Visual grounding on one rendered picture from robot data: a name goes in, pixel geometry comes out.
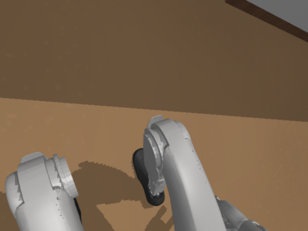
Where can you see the left robot foot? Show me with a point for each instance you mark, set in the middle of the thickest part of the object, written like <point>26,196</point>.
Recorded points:
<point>79,212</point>

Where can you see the right robot foot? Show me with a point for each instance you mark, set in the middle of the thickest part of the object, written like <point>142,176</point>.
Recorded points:
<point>142,175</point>

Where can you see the right robot hand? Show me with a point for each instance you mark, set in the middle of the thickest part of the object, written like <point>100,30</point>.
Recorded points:
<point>233,217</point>

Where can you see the right robot arm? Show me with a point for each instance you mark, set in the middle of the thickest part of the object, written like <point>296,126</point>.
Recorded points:
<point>251,225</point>

